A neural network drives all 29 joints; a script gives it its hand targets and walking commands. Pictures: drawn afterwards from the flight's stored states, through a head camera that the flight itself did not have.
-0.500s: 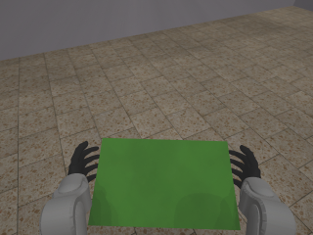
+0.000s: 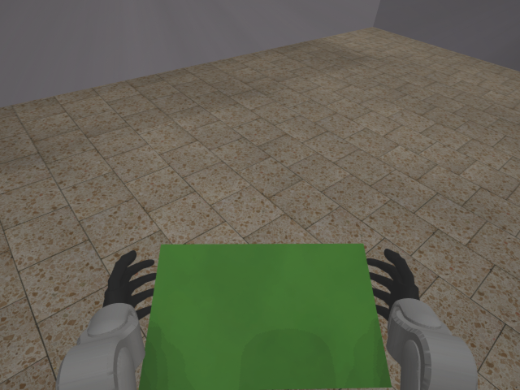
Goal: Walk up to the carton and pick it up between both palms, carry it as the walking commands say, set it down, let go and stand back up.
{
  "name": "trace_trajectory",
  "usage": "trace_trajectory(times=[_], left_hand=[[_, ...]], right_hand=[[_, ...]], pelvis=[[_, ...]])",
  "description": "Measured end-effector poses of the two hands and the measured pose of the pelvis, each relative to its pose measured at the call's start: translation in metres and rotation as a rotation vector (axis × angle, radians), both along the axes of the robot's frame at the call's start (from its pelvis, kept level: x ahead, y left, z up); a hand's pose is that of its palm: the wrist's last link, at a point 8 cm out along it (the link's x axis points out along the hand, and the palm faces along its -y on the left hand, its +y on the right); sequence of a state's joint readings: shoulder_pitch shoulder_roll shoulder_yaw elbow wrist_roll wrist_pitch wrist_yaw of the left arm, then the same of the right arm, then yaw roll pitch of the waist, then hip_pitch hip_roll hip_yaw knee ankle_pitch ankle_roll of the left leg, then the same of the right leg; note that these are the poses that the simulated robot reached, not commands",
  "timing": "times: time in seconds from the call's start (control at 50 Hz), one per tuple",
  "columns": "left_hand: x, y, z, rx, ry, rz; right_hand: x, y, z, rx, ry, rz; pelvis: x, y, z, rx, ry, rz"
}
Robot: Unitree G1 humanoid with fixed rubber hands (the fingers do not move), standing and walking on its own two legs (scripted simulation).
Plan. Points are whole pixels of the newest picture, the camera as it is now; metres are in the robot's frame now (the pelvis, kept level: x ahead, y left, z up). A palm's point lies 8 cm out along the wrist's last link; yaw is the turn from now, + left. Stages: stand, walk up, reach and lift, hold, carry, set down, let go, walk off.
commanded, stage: carry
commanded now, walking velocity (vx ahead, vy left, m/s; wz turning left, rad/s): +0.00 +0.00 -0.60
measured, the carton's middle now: (261, 322) +0.26 +0.01 +0.00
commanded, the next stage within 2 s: none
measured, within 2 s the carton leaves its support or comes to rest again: neither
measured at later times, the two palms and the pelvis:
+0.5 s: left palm (253, 299) +0.25 +0.03 +0.08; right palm out of the picture +0.14 -0.31 +0.08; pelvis -0.03 -0.07 -0.01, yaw -16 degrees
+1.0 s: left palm (252, 287) +0.25 +0.03 +0.10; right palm out of the picture +0.14 -0.31 +0.11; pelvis -0.02 -0.07 +0.00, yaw -18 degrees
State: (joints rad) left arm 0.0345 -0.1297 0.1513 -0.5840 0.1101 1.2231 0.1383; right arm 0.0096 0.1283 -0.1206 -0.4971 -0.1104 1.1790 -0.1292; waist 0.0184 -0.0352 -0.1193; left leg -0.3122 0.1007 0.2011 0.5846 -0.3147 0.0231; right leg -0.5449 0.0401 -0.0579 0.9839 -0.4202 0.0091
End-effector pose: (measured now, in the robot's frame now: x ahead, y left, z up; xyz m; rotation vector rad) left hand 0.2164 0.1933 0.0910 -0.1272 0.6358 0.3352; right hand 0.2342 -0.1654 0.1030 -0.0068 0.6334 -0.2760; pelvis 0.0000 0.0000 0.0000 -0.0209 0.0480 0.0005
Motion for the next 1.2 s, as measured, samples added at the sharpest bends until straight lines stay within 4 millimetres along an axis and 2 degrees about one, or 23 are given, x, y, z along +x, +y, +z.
trace_trajectory(times=[0.1,0.2,0.32,0.36,0.42,0.52,0.68,0.78,0.88,1.2], left_hand=[[0.014,-0.026,0.006,-0.001,0.009,-0.104],[0.031,-0.067,0.011,0.015,-0.017,-0.201],[0.043,-0.132,-0.001,0.047,-0.02,-0.314],[0.041,-0.147,-0.008,0.059,0.011,-0.343],[0.037,-0.159,-0.014,0.068,0.042,-0.367],[0.032,-0.165,-0.01,0.056,0.017,-0.372],[0.026,-0.158,-0.001,-0.001,-0.013,-0.352],[0.027,-0.159,0.011,0.008,-0.024,-0.353],[0.032,-0.161,0.015,0.02,-0.019,-0.359],[0.045,-0.163,0.008,0.032,-0.001,-0.36]], right_hand=[[-0.025,-0.026,0.005,0.001,0.01,-0.107],[-0.045,-0.063,0.006,-0.001,-0.011,-0.203],[-0.071,-0.12,-0.018,0.032,-0.013,-0.313],[-0.08,-0.132,-0.025,0.05,0.015,-0.344],[-0.091,-0.142,-0.031,0.064,0.043,-0.367],[-0.097,-0.148,-0.022,0.05,0.017,-0.368],[-0.096,-0.143,0.003,-0.006,-0.013,-0.344],[-0.095,-0.144,0.011,0.002,-0.024,-0.346],[-0.093,-0.145,0.01,0.019,-0.02,-0.354],[-0.081,-0.147,-0.001,0.037,-0.003,-0.358]], pelvis=[[-0.007,-0.004,0.008,-0.032,-0.001,-0.074],[-0.013,-0.02,0.006,-0.044,0.016,-0.155],[-0.016,-0.054,-0.013,-0.033,0.012,-0.232],[-0.018,-0.06,-0.013,-0.024,0.007,-0.245],[-0.022,-0.066,-0.011,-0.013,0.001,-0.265],[-0.028,-0.072,-0.007,-0.005,-0.003,-0.291],[-0.03,-0.073,-0.001,0.002,-0.014,-0.304],[-0.028,-0.072,0.003,0.004,-0.018,-0.307],[-0.026,-0.071,0.005,0.005,-0.015,-0.307],[-0.017,-0.071,0.004,0.012,0.0,-0.307]])
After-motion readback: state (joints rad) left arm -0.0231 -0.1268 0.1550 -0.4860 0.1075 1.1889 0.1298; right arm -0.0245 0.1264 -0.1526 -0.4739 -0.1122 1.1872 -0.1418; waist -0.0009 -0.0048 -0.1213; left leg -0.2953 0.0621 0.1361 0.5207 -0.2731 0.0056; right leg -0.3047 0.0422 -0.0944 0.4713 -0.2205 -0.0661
